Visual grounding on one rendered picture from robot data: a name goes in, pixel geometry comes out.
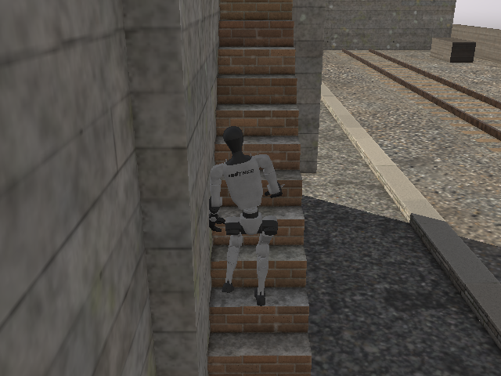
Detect stairs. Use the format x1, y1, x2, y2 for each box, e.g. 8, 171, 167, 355
207, 0, 312, 376

